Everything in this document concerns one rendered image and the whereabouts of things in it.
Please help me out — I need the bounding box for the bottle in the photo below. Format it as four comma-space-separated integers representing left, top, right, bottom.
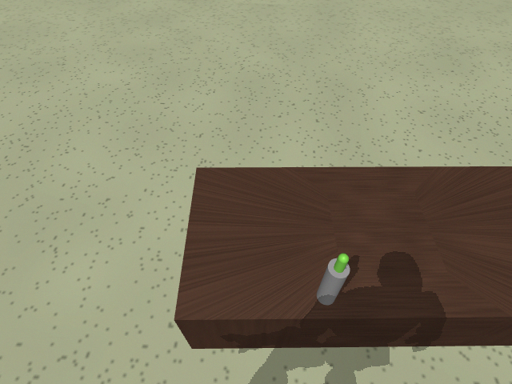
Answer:
317, 253, 350, 305

